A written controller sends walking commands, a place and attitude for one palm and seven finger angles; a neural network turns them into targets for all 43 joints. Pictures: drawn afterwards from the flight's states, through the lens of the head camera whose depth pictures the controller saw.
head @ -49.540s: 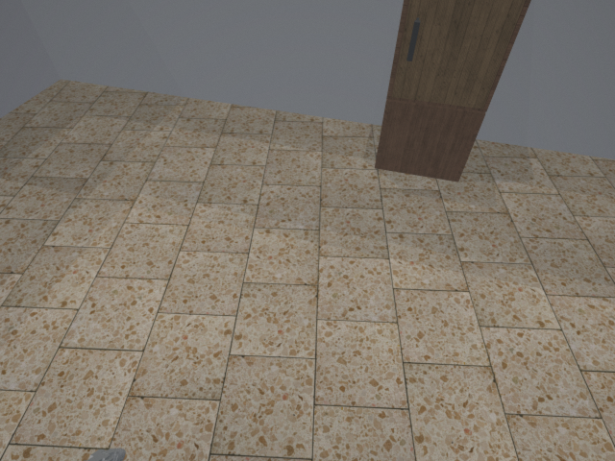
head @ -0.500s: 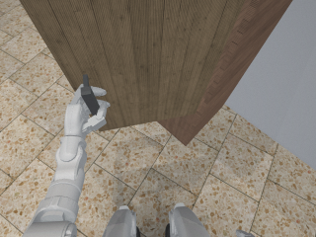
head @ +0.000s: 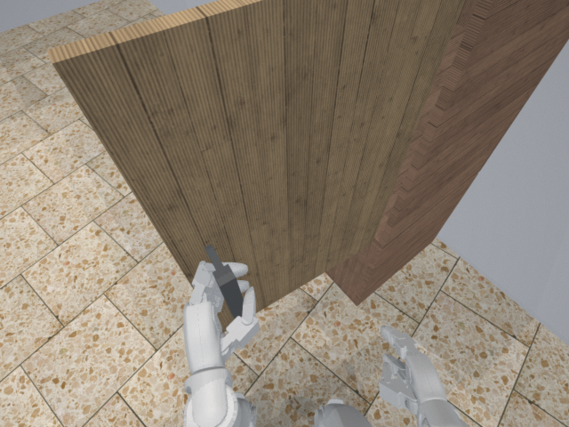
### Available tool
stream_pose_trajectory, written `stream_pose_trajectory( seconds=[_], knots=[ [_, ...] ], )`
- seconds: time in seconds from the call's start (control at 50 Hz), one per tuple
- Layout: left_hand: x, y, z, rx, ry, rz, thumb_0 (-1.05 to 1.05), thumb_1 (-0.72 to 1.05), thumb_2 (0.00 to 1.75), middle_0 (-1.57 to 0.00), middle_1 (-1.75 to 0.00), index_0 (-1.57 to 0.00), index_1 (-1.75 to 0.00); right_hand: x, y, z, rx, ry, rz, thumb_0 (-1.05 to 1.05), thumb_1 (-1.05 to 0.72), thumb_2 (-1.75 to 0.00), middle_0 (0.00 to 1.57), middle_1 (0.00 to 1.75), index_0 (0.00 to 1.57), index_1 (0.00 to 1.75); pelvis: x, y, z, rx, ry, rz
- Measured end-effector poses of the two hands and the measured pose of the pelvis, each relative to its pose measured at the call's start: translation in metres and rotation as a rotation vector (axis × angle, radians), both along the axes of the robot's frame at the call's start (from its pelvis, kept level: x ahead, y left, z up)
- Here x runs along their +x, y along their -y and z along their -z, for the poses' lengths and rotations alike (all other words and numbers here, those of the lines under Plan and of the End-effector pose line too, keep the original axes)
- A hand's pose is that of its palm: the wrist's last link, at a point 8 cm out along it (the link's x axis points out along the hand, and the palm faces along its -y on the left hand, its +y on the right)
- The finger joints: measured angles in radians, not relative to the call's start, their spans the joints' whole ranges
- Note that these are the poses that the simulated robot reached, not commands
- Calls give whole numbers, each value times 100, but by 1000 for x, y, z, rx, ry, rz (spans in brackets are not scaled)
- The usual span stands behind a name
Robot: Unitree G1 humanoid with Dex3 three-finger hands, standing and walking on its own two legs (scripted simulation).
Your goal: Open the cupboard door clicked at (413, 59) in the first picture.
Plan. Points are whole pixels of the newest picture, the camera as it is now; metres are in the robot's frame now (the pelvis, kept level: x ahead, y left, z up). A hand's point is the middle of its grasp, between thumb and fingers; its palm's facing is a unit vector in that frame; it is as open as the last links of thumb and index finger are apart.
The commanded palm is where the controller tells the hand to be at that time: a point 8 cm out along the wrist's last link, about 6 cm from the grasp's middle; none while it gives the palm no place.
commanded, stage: pull the door open along its arc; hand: left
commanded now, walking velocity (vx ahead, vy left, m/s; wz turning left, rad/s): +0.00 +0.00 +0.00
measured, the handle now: (226, 284) +0.31 +0.10 +0.01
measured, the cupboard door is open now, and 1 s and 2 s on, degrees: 83 81 85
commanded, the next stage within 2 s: open thumb and fingers to let go in 0.06 s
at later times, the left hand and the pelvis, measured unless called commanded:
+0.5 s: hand (251, 324) +0.26 +0.06 +0.01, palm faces +0.35 -0.94 -0.04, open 8.7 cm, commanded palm +0.22 +0.11 +0.01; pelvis -0.03 -0.03 -0.01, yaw +2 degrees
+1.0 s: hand (248, 316) +0.27 +0.06 +0.01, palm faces +0.26 -0.97 -0.02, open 14.9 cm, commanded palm +0.22 +0.10 +0.01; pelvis -0.03 +0.02 -0.01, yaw +0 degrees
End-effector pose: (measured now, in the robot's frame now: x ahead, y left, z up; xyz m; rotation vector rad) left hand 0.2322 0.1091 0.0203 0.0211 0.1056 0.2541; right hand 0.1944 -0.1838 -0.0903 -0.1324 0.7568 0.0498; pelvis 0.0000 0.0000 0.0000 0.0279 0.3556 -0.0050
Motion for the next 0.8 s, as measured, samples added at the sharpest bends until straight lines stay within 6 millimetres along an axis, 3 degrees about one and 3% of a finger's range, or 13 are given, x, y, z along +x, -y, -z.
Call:
stream_pose_trajectory(
  seconds=[0.14, 0.26, 0.36, 0.54, 0.68, 0.8],
  knots=[
    [-12, 13, -1, 14, -7, -21, 3, 67, 72, -31, -126, -38, -134, -13, 27, 8, -19, -2, -4, 1, -90, -90, 20, 30, 20, 30, -2, 16, 3, 12, -5, -22],
    [-6, 16, 6, 20, 29, -71, 2, 67, 77, -33, -130, -37, -134, -34, 56, 28, -73, -55, 16, 1, -90, -90, 20, 30, 20, 30, -11, 24, 12, 21, -17, -30],
    [-5, 15, 8, 16, 29, -87, 1, 58, 75, -36, -130, -38, -132, -52, 68, 38, -84, -106, 42, 1, -90, -90, 19, 30, 20, 29, -18, 27, 15, 30, -15, -29],
    [-12, 6, 9, 12, 36, -99, 1, 14, 57, -34, -126, -35, -127, -70, 65, 41, -76, -118, 60, 1, -90, -90, 19, 30, 20, 29, -29, 24, 15, 27, -5, -24],
    [-9, 5, 10, 5, 53, -81, 0, -26, 40, -31, -121, -32, -121, -68, 51, 38, -77, -91, 49, 1, -90, -90, 19, 30, 20, 29, -35, 15, 17, 15, 0, -24],
    [-5, 4, 10, -2, 51, -66, 0, -42, 33, -28, -105, -29, -106, -62, 36, 31, -81, -65, 41, 1, -90, -90, 19, 30, 20, 29, -36, 4, 15, 3, 6, -21]
  ],
)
